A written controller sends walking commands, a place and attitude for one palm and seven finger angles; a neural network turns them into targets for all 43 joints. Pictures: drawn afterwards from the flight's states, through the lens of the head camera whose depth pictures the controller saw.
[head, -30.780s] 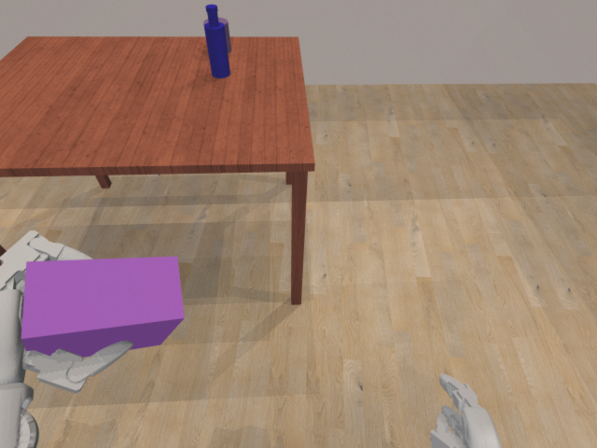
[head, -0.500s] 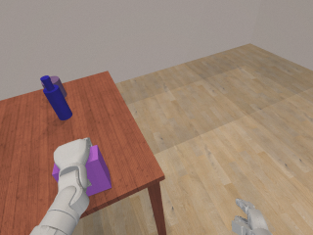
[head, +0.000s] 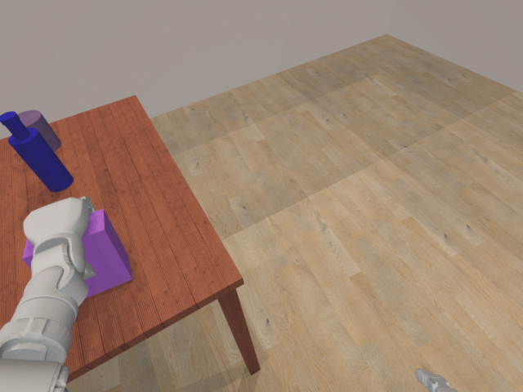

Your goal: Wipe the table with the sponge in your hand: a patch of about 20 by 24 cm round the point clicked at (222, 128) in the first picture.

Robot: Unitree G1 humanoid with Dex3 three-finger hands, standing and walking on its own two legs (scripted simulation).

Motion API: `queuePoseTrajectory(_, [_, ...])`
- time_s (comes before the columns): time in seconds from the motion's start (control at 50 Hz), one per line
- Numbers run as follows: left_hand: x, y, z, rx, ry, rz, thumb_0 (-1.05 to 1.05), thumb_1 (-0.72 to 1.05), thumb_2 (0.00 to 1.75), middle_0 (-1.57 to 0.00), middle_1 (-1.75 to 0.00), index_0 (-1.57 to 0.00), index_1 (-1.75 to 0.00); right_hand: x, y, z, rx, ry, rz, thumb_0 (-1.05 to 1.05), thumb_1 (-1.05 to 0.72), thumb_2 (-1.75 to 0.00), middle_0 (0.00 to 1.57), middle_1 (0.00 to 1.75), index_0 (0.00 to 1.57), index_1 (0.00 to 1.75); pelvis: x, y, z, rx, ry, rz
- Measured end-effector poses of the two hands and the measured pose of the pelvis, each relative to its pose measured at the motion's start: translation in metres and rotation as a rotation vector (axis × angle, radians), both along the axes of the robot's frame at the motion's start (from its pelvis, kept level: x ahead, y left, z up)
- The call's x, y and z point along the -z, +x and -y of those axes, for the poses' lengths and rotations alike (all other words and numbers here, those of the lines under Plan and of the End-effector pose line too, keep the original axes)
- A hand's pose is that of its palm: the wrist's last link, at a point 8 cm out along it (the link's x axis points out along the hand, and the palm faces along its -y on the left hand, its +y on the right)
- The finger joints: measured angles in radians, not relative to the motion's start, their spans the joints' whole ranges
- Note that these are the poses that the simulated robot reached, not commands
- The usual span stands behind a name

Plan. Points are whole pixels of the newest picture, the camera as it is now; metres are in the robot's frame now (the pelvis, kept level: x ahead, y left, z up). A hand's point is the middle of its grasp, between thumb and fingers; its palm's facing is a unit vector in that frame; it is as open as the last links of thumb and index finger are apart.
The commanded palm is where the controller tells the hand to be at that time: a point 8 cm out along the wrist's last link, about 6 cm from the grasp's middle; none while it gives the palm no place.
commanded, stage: wipe forward along the middle lane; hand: left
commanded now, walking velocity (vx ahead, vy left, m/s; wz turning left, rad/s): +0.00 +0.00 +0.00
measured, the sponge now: (88, 265) +0.32 +0.34 -0.01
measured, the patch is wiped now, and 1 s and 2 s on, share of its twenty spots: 1.00 1.00 1.00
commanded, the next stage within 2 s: slide back across to the first lane in 0.60 s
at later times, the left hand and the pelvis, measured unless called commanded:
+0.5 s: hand (67, 225) +0.38 +0.37 +0.04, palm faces -0.14 -0.02 -0.99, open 10.6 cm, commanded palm +0.37 +0.38 +0.08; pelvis +0.00 +0.01 -0.01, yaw +0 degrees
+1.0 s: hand (57, 213) +0.41 +0.41 +0.04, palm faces -0.10 -0.05 -0.99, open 10.6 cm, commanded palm +0.37 +0.41 +0.09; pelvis +0.02 +0.06 +0.00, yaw -1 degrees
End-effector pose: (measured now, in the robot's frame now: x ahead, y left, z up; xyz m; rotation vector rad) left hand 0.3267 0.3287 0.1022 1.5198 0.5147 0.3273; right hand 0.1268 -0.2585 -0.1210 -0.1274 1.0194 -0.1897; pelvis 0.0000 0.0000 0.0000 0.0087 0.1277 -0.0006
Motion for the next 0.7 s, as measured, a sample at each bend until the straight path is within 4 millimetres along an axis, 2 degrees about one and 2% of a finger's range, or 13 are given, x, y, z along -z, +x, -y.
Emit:
queuePoseTrajectory(0.18, [0.003, 0.012, -0.011, 0.001, 0.009, -0.012, 0.02, -0.59, 1.07, -0.7, -1.27, -0.75, -1.24, 0.008, -0.013, 0.006, 0.015, 0.002, -0.054, 0.01, -0.91, -0.9, 0.2, 0.3, 0.2, 0.3, 0.003, 0.004, 0.0, 0.002, -0.004, -0.035])
queuePoseTrajectory(0.48, [0.002, 0.037, -0.032, -0.019, 0.021, -0.027, 0.02, -0.59, 1.07, -0.7, -1.27, -0.75, -1.25, 0.008, -0.016, -0.007, 0.007, -0.002, -0.07, 0.01, -0.91, -0.9, 0.2, 0.3, 0.2, 0.3, 0.006, 0.002, -0.009, -0.01, -0.02, -0.08])
queuePoseTrajectory(0.7, [0.001, 0.061, -0.052, -0.017, 0.018, -0.034, 0.02, -0.59, 1.08, -0.71, -1.27, -0.75, -1.25, 0.008, -0.041, -0.017, 0.032, -0.03, -0.14, 0.01, -0.91, -0.9, 0.2, 0.3, 0.2, 0.3, 0.008, 0.002, -0.024, -0.007, -0.037, -0.113])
